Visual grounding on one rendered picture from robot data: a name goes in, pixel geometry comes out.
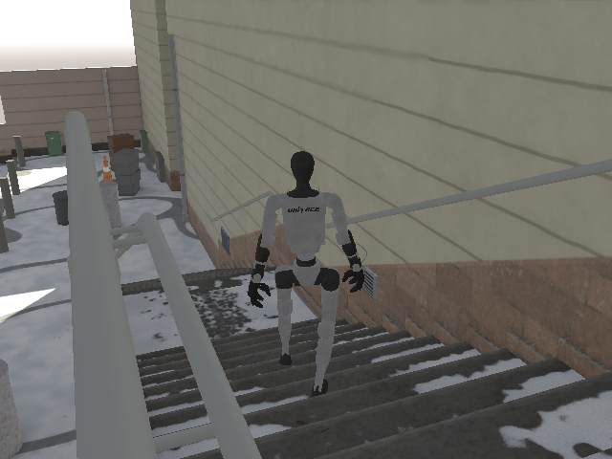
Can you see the stairs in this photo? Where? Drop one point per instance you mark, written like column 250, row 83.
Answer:
column 186, row 277
column 379, row 384

